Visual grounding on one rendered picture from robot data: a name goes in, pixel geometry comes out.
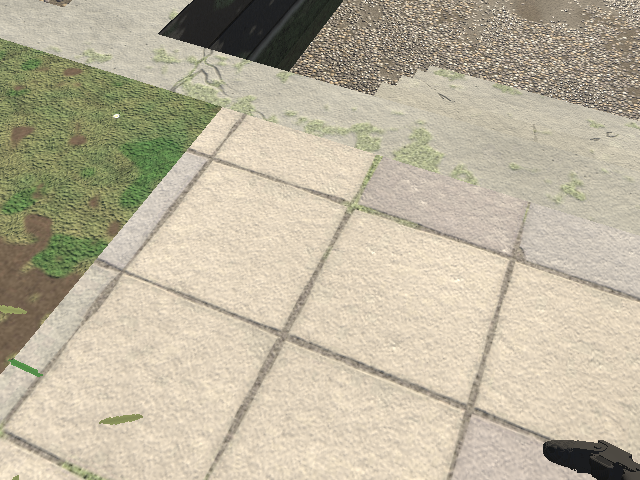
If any right robot hand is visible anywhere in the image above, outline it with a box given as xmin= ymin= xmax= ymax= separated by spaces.
xmin=543 ymin=440 xmax=640 ymax=480

